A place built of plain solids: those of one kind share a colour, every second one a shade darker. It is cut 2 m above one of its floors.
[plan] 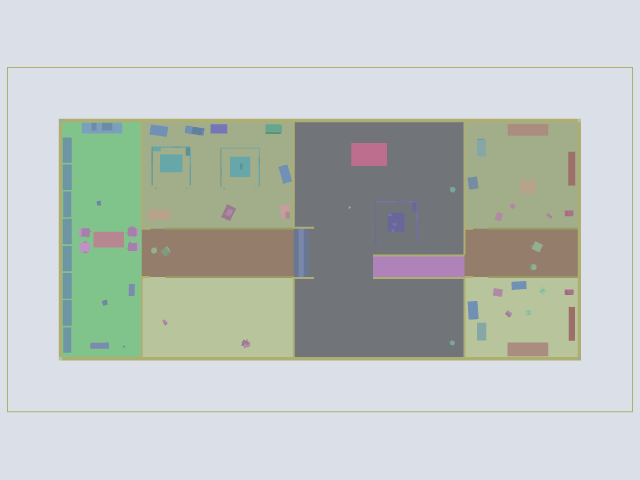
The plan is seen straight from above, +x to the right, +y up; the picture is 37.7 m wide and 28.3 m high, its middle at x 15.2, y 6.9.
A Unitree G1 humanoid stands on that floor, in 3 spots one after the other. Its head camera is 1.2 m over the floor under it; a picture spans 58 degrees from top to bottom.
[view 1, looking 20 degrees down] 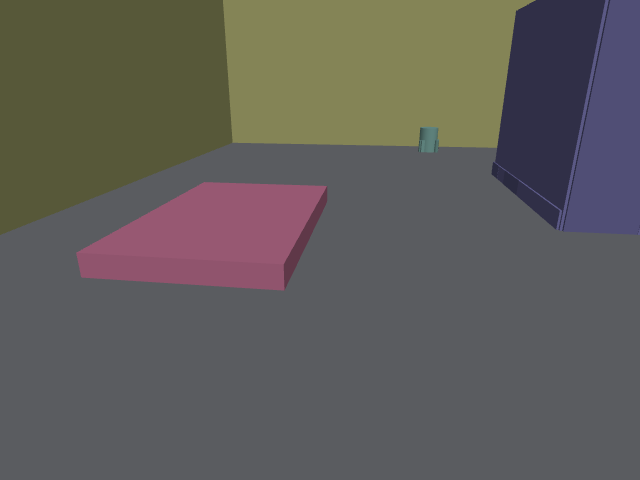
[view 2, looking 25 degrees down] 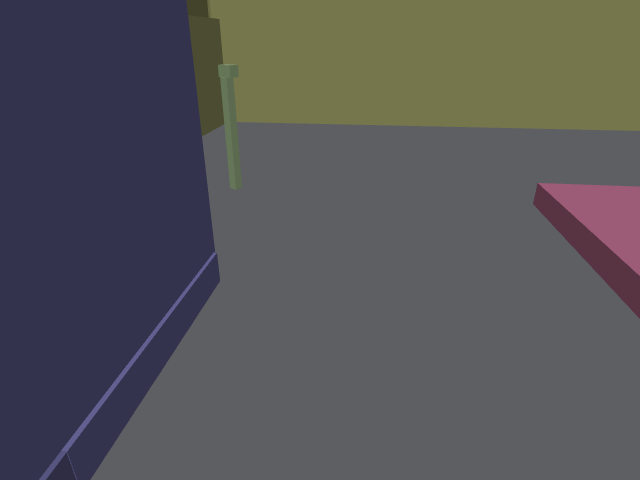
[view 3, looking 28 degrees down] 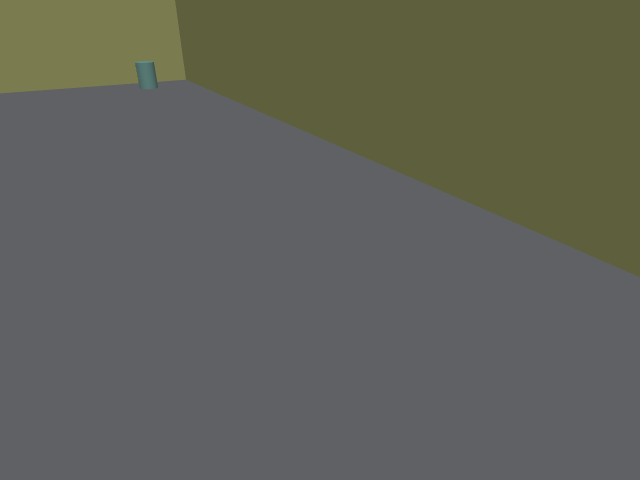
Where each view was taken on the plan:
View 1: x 14.70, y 10.72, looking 8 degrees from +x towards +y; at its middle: ground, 3.51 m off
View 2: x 20.48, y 9.97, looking -173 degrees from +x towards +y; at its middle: ground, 2.84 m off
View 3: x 14.70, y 2.35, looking -31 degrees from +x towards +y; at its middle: ground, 2.56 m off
